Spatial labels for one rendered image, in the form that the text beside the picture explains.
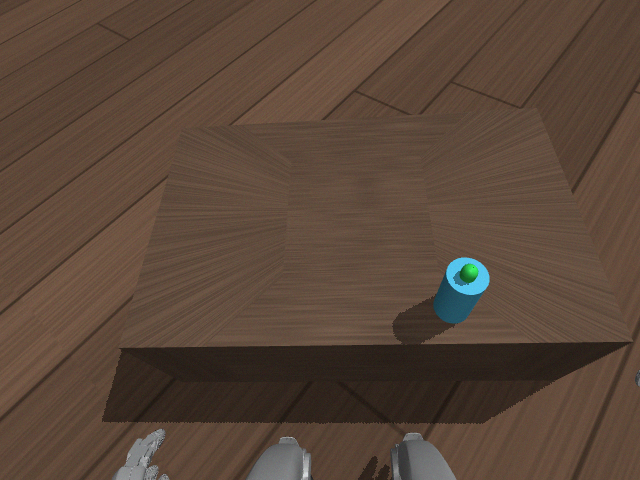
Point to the left robot hand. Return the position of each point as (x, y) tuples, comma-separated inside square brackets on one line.
[(139, 457)]

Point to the bottle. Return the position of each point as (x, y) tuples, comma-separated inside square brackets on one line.
[(463, 284)]

